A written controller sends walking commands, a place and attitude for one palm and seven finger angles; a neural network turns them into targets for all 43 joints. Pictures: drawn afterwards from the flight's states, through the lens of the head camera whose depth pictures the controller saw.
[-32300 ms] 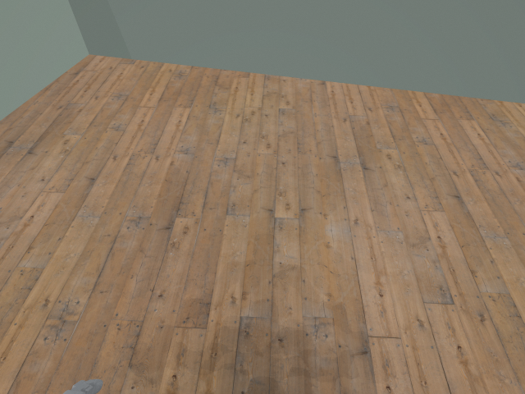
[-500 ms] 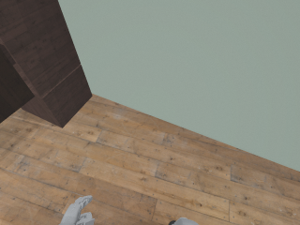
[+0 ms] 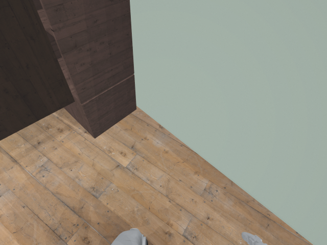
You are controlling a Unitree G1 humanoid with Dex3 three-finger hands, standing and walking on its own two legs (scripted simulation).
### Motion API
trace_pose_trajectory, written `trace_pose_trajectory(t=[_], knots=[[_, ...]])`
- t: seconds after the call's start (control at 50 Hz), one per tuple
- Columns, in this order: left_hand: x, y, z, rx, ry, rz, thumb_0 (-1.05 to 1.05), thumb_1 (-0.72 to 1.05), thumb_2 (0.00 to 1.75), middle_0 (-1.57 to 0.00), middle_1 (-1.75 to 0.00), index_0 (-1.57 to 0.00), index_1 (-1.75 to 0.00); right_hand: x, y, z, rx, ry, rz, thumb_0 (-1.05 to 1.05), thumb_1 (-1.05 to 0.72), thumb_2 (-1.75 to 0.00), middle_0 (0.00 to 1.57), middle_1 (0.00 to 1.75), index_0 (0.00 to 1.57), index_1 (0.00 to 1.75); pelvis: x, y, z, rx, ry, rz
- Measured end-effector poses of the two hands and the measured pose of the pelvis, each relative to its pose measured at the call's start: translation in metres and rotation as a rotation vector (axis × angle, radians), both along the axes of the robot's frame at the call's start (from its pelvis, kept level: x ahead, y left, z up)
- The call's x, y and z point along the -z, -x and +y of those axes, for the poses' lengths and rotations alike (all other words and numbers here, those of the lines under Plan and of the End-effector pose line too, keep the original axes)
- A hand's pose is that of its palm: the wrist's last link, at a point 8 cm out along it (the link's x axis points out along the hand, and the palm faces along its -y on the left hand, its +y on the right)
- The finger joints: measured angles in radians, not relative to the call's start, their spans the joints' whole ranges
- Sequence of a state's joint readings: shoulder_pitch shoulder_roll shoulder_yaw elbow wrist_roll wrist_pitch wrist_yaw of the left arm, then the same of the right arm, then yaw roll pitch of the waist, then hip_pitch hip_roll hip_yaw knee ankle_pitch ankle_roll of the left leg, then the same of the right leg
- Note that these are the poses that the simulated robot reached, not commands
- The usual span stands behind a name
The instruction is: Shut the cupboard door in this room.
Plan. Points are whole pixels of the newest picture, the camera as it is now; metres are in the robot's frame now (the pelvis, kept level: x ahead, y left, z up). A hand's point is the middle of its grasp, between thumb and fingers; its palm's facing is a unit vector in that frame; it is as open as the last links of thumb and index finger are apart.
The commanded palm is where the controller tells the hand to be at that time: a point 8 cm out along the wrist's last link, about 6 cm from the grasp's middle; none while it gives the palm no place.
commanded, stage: turn to face it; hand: left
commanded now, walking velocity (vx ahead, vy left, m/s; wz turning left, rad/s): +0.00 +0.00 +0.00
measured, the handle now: out of the picture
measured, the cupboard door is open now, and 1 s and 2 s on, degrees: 87 87 87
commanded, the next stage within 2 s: take the last steps up to it in 1.44 s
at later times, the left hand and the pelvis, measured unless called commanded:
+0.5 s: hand (101, 196) +0.24 +0.20 -0.12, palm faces +0.21 -0.95 -0.23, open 7.4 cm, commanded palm none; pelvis +0.13 -0.02 +0.02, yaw +13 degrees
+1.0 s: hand out of the picture +0.01 +0.18 -0.16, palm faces +0.57 -0.77 -0.27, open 7.4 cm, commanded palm none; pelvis +0.13 -0.01 +0.01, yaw +33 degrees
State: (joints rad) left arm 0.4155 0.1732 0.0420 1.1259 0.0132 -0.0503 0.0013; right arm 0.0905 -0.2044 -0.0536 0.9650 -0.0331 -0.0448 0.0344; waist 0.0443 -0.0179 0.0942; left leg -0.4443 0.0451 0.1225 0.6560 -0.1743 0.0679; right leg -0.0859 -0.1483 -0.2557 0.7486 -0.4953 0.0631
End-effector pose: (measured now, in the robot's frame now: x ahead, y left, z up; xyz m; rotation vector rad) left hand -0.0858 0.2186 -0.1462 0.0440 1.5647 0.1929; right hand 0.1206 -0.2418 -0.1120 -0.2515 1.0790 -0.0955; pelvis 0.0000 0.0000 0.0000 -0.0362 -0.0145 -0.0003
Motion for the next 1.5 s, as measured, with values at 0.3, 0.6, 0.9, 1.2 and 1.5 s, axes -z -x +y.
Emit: trace_pose_trajectory(t=[0.3,0.6,0.9,1.2,1.5], knots=[[-0.036,-0.236,0.045,-0.002,-0.091,-0.424,0.0,0.91,0.9,-0.2,-0.3,-0.2,-0.3,-0.016,-0.039,0.018,0.016,0.012,0.132,-0.01,-0.93,-0.9,0.2,0.3,0.21,0.3,-0.027,-0.084,0.014,-0.116,-0.009,0.0],[-0.06,-0.301,0.012,-0.043,-0.217,-0.524,0.0,0.91,0.9,-0.2,-0.3,-0.2,-0.3,0.023,-0.081,-0.035,-0.052,-0.015,0.296,0.0,-0.91,-0.9,0.2,0.3,0.2,0.3,-0.014,-0.139,-0.035,-0.297,-0.039,0.016],[-0.043,-0.131,-0.015,-0.38,-0.209,-0.219,0.0,0.9,0.9,-0.2,-0.3,-0.2,-0.3,-0.003,-0.233,0.018,-0.422,0.033,0.121,0.0,-0.92,-0.9,0.19,0.3,0.2,0.29,-0.022,-0.137,-0.034,-0.508,-0.061,0.013],[-0.029,-0.056,0.018,-0.583,-0.199,-0.176,0.01,0.91,0.9,-0.2,-0.3,-0.2,-0.3,-0.032,-0.249,0.128,-0.656,0.039,-0.011,0.0,-0.91,-0.9,0.2,0.3,0.2,0.3,-0.026,-0.115,0.001,-0.649,-0.005,-0.01],[-0.046,-0.123,-0.004,-0.566,-0.284,-0.341,0.0,0.91,0.9,-0.2,-0.3,-0.2,-0.3,0.016,-0.193,0.057,-0.588,0.004,0.219,0.0,-0.91,-0.9,0.2,0.3,0.21,0.3,-0.017,-0.129,-0.035,-0.742,-0.05,0.016]])
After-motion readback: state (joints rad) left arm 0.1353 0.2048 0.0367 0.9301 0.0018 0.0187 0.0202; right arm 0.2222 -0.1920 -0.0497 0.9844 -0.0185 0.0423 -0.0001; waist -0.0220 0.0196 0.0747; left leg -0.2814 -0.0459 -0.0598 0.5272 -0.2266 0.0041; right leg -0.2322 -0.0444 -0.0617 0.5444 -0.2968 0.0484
